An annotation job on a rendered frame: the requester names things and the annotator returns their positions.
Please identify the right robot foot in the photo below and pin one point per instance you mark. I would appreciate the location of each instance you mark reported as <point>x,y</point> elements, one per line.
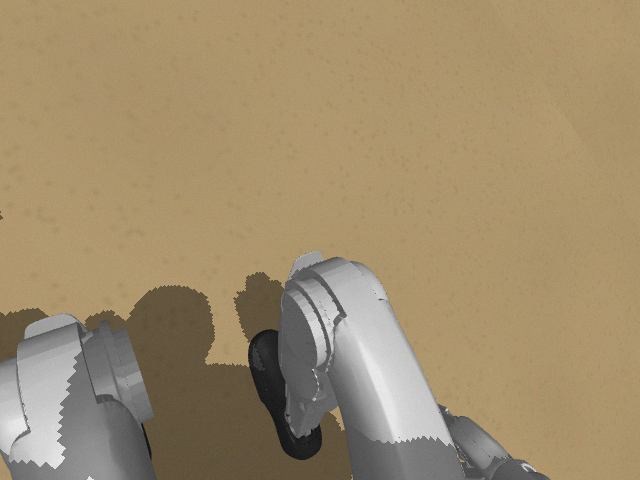
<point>270,385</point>

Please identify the right robot arm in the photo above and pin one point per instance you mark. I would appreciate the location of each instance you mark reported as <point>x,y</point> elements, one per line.
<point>517,469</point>

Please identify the right robot hand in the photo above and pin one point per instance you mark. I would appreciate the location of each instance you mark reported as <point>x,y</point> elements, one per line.
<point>474,446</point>

